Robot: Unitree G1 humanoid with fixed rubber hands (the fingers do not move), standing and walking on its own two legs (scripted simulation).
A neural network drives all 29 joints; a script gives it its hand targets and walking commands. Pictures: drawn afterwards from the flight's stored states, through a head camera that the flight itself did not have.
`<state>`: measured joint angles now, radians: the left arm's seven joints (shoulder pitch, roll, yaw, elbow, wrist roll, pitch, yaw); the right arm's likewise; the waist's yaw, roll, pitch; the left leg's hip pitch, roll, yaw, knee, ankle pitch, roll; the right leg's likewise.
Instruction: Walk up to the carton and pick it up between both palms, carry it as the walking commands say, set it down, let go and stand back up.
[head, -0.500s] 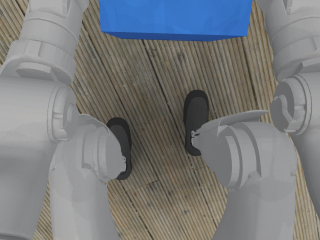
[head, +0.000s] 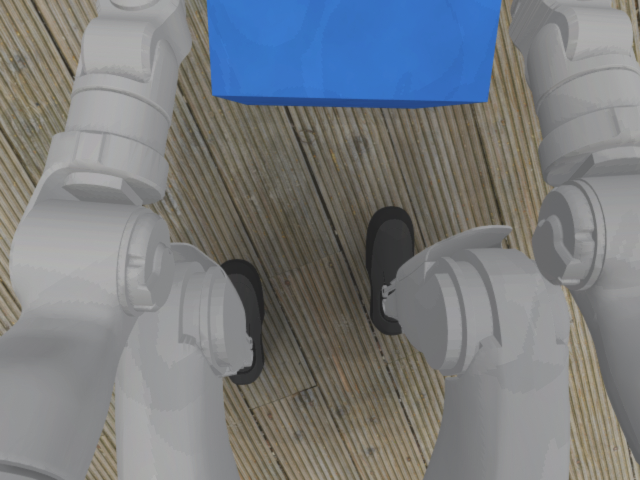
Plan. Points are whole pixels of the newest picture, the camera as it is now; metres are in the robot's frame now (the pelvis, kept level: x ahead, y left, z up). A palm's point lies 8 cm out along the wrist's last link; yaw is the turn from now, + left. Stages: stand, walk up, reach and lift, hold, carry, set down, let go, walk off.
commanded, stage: reach and lift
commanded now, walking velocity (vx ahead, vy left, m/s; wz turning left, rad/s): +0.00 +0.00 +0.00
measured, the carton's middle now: out of the picture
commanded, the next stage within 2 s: none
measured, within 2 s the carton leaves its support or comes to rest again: neither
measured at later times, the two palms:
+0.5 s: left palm out of the picture +0.57 +0.08 -0.08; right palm out of the picture +0.53 -0.24 -0.09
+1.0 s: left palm out of the picture +0.55 +0.09 -0.01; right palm out of the picture +0.51 -0.23 -0.02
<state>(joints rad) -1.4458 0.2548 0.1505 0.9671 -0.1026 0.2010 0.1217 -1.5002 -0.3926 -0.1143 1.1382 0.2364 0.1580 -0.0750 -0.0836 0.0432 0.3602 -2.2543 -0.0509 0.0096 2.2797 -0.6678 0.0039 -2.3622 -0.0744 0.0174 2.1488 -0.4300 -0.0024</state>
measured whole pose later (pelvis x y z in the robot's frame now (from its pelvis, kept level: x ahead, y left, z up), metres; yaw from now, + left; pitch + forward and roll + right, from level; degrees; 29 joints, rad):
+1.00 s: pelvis +0.00 -0.01 +0.08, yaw +1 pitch +47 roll +1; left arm -1.24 0.07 0.40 0.72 0.16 0.35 0.07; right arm -1.19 -0.14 -0.47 0.69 -0.15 0.38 -0.05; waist -0.08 0.05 -0.03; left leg -2.18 -0.06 0.00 1.95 -0.60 -0.01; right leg -2.28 -0.04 0.03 1.85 -0.40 0.01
